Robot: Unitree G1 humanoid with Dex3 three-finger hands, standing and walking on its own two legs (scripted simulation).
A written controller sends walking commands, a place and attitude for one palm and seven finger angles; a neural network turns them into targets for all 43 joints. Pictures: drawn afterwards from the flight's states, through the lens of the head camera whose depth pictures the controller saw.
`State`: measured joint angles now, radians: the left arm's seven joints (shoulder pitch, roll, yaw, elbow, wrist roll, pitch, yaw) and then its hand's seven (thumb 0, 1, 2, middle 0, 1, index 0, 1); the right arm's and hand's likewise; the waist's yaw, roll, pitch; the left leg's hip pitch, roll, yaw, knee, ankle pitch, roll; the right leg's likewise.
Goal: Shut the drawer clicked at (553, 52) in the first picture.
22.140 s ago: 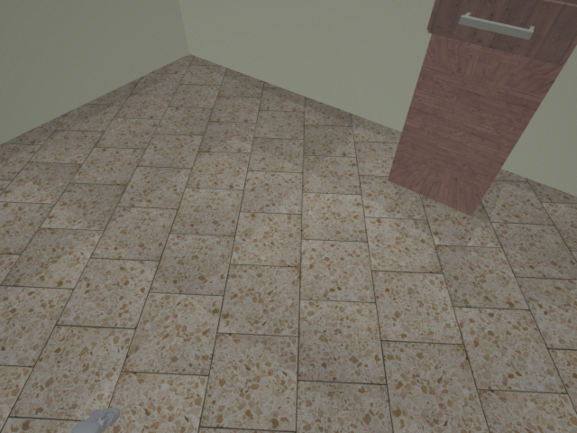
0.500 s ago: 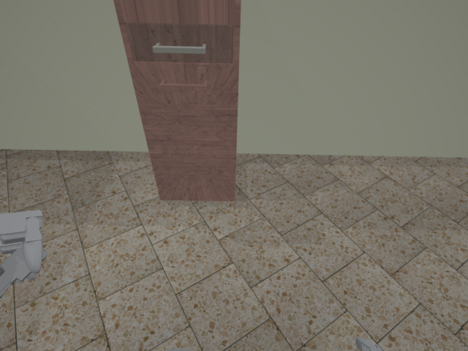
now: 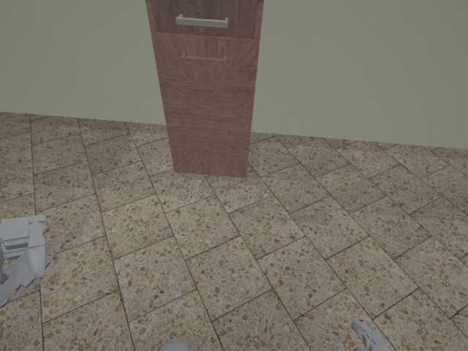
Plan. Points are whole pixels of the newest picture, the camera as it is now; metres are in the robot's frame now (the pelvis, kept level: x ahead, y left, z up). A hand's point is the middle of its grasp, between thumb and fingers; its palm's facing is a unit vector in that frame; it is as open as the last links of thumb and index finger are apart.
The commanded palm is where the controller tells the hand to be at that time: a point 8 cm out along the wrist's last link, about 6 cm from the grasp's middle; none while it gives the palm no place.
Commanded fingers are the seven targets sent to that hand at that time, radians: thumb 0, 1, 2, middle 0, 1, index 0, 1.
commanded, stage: stop stepping back and stand still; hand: left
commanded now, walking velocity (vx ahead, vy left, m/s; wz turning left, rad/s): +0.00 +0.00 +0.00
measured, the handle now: (202, 20) +1.17 +0.22 +0.11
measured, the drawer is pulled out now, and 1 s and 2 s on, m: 0.00 0.00 0.00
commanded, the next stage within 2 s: let the arm hang, fingers relaxed in 0.32 s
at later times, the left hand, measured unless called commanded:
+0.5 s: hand (45, 267) +0.21 +0.30 +0.07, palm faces +0.25 -0.84 -0.48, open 3.2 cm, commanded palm none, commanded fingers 0.00 0.90 0.90 -1.20 -1.38 -1.20 -1.38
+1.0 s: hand out of the picture -0.03 +0.29 -0.16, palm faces +0.01 -0.95 -0.32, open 5.3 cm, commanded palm none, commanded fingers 0.00 0.90 0.90 -0.20 -0.30 -0.20 -0.30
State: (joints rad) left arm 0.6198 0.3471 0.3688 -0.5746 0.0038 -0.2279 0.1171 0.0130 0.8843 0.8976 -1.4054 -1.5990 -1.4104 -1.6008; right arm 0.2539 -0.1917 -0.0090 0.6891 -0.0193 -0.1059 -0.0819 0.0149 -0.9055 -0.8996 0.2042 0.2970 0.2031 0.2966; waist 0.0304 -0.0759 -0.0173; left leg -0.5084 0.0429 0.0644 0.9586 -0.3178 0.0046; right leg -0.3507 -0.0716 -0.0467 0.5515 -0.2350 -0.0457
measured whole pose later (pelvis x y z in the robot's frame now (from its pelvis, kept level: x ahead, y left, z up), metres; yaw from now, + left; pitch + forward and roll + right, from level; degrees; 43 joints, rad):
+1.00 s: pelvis -0.03 +0.05 +0.00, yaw +2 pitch -2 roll +0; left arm 0.27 0.29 0.01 1.06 0.02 0.03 0.01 0.01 0.90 0.90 -0.56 -0.72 -0.57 -0.71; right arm 0.24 -0.27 -0.02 1.05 -0.02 0.03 0.00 0.01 -0.91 -0.90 0.20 0.30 0.20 0.30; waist 0.00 0.03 0.07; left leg -0.26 -0.01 0.02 0.46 -0.17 0.02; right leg -0.23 0.00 0.04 0.44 -0.19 0.01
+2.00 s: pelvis +0.02 +0.05 +0.01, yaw +2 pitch -1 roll +0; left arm 0.08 0.33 0.01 1.12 0.02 -0.01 0.00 0.00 0.90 0.90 -0.20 -0.30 -0.20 -0.30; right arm 0.08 -0.33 -0.02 1.12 -0.01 -0.01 0.00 0.01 -0.91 -0.90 0.20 0.30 0.20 0.30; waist -0.01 0.02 0.07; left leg -0.14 -0.01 0.02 0.34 -0.18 0.01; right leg -0.12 0.00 0.05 0.34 -0.20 0.01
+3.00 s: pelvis +0.04 +0.04 +0.01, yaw +1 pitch -1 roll +0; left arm 0.09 0.33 0.02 1.12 0.01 -0.02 0.00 0.00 0.90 0.90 -0.20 -0.30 -0.20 -0.30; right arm 0.09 -0.33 -0.02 1.13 -0.01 -0.01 -0.01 0.01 -0.91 -0.90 0.20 0.30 0.20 0.30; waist -0.01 0.01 0.06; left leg -0.10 0.01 0.02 0.31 -0.20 0.00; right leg -0.08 0.01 0.05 0.31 -0.21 0.00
